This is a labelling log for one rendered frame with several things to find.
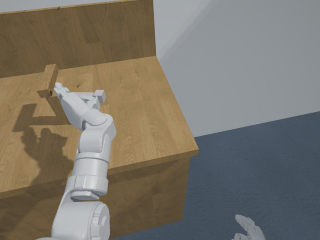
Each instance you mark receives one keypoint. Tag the robot right hand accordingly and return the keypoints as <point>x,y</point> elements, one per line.
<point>253,232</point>

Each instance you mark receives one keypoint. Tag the robot left upper arm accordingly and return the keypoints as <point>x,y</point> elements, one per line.
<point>85,220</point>

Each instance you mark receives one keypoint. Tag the tap lever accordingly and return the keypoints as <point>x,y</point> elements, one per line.
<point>99,93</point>

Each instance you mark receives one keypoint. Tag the robot left hand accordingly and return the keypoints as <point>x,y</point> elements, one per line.
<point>75,106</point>

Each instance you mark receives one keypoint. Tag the counter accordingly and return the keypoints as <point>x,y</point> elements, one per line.
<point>108,46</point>

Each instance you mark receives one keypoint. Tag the robot left forearm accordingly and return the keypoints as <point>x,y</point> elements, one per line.
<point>89,176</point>

